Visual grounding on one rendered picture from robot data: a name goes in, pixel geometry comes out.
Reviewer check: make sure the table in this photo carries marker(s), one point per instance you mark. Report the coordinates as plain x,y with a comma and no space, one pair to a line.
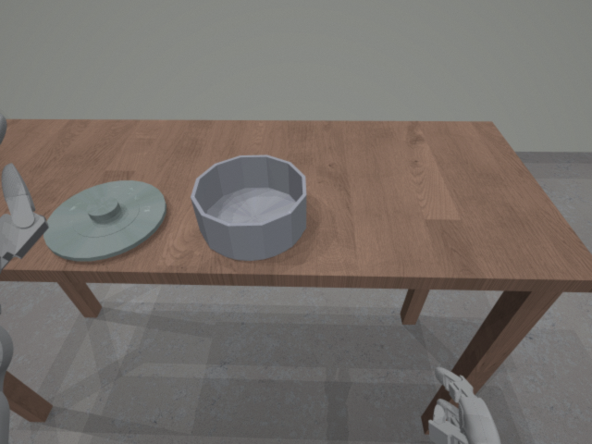
417,205

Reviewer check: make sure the lid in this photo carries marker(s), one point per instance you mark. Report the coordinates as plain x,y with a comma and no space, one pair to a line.
73,235

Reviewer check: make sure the knob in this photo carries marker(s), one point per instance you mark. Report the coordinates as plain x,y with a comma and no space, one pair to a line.
103,208

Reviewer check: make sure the right robot hand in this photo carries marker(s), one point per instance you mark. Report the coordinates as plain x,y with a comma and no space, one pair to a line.
472,423

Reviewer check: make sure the left robot hand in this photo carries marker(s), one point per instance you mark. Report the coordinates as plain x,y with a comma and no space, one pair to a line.
20,230

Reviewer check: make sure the pot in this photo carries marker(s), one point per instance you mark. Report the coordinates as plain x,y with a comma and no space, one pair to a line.
250,207

